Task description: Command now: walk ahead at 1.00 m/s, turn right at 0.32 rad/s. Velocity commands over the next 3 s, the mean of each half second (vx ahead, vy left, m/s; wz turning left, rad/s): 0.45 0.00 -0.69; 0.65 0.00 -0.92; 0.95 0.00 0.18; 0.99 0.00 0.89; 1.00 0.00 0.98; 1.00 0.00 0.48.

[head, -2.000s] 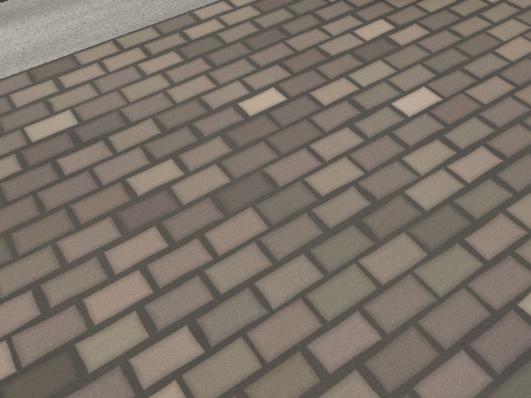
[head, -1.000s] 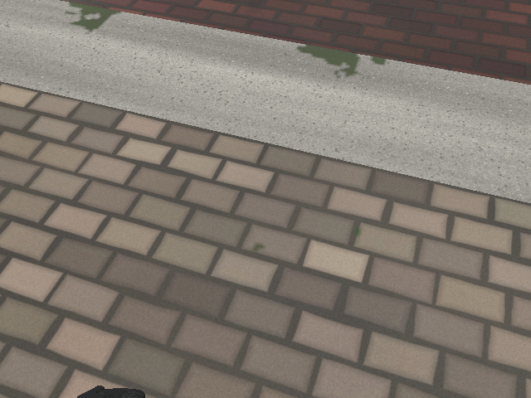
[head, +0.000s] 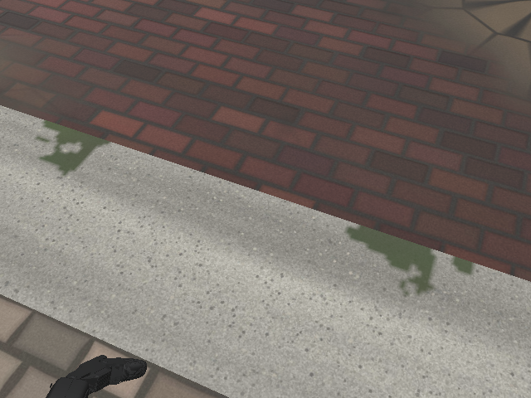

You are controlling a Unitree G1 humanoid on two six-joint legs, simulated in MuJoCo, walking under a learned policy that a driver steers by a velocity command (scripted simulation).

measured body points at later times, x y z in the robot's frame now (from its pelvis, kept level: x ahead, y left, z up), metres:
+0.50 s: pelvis +0.36 -0.01 -0.01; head +0.40 -0.02 +0.44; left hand +0.49 +0.26 -0.13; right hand +0.50 -0.31 -0.07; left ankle +0.54 +0.04 -0.73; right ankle +0.29 -0.08 -0.73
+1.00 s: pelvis +0.48 -0.13 +0.01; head +0.45 -0.13 +0.46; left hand +0.81 -0.14 -0.03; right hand +0.27 -0.36 -0.11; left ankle +0.54 +0.05 -0.73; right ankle +0.42 -0.25 -0.70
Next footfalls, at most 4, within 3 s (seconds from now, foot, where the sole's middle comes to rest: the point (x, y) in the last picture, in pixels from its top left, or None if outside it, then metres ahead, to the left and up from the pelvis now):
0.10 right None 0.33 -0.08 -0.76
0.50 left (248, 359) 0.57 0.02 -0.76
1.04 right None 0.44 -0.28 -0.76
1.46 left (434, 287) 0.74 -0.51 -0.76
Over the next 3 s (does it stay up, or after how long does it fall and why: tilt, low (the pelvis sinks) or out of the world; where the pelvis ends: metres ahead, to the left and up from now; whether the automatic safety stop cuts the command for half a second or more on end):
stays up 1.76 -0.83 -0.16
